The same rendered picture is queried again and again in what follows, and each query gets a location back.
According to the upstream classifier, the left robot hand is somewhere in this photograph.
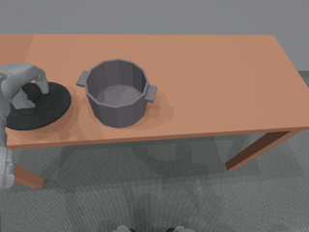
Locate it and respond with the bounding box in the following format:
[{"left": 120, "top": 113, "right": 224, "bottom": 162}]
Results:
[{"left": 0, "top": 62, "right": 49, "bottom": 109}]

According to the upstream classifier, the pot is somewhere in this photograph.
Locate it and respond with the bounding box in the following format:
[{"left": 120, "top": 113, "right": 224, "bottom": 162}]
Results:
[{"left": 75, "top": 58, "right": 157, "bottom": 129}]

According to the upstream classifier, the knob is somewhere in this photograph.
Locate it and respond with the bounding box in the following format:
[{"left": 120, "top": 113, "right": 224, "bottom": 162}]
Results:
[{"left": 21, "top": 82, "right": 42, "bottom": 102}]

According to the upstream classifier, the left robot upper arm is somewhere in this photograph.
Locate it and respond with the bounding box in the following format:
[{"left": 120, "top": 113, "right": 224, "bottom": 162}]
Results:
[{"left": 0, "top": 146, "right": 14, "bottom": 232}]

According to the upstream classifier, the left robot shin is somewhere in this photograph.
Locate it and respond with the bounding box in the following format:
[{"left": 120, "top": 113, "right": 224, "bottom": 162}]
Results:
[{"left": 117, "top": 225, "right": 129, "bottom": 231}]

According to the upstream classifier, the lid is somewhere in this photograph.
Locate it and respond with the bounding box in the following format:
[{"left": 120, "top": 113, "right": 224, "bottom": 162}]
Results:
[{"left": 6, "top": 81, "right": 71, "bottom": 131}]

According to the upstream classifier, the table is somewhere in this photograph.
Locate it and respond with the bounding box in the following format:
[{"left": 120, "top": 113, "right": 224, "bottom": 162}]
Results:
[{"left": 0, "top": 34, "right": 309, "bottom": 189}]

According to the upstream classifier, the robot left forearm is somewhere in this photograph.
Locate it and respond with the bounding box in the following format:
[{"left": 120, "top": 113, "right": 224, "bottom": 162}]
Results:
[{"left": 0, "top": 70, "right": 20, "bottom": 147}]

